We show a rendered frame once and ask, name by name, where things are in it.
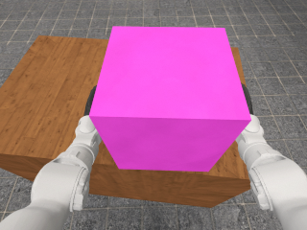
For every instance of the robot left forearm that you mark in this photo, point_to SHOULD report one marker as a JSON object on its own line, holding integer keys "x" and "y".
{"x": 83, "y": 151}

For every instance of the robot right forearm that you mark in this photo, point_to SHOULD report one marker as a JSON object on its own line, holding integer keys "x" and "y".
{"x": 253, "y": 148}

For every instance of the right robot hand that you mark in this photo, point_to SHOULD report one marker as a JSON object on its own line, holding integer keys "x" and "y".
{"x": 248, "y": 99}

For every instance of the carton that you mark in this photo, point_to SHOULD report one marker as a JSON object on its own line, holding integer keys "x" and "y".
{"x": 168, "y": 98}

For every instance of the robot left upper arm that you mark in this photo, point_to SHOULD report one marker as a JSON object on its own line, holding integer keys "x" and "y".
{"x": 60, "y": 190}

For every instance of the left robot hand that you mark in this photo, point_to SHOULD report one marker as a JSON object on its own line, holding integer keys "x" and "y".
{"x": 89, "y": 101}

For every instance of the robot right upper arm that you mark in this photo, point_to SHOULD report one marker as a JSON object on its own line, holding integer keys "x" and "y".
{"x": 281, "y": 188}

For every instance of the pedestal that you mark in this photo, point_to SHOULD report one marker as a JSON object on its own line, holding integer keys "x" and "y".
{"x": 41, "y": 103}

